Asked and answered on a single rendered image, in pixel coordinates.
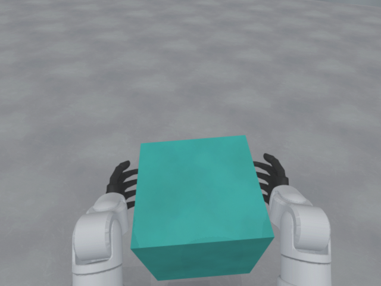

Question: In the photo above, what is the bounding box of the right robot forearm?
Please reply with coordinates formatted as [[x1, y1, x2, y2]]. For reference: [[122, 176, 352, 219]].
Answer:
[[269, 185, 332, 286]]

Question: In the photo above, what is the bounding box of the carton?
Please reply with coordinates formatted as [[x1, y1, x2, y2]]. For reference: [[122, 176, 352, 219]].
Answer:
[[130, 135, 274, 281]]

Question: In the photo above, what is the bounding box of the robot left hand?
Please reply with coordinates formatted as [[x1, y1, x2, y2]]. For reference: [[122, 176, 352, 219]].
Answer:
[[106, 161, 138, 209]]

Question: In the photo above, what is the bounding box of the left robot forearm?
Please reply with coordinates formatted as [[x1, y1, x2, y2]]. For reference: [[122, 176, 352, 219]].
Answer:
[[72, 192, 129, 286]]

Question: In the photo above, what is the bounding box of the robot right hand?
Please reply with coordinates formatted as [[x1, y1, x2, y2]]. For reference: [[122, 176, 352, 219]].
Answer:
[[253, 153, 289, 205]]

